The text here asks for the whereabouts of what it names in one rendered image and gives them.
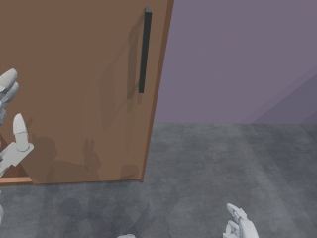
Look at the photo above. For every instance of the left robot hand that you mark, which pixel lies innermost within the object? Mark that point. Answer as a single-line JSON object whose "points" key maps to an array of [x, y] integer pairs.
{"points": [[15, 152]]}

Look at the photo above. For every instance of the wardrobe door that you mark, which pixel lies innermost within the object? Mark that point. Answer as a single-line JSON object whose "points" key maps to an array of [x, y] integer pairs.
{"points": [[78, 68], [13, 171]]}

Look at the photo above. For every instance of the handle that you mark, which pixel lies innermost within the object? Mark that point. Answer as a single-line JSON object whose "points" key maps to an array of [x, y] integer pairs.
{"points": [[145, 48]]}

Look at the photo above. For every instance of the right robot hand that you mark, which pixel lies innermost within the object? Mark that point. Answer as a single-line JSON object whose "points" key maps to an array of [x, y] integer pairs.
{"points": [[245, 229]]}

